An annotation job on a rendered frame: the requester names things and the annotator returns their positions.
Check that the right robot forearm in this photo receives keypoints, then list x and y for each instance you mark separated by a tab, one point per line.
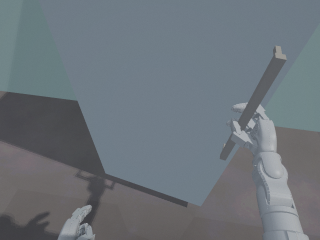
280	219

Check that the handle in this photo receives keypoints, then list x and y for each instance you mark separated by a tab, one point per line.
270	74

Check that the robot left hand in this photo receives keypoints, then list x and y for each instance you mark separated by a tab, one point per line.
72	230

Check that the fridge door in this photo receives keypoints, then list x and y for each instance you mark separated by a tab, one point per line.
156	80

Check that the robot right hand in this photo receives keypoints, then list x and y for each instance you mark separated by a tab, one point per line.
263	131

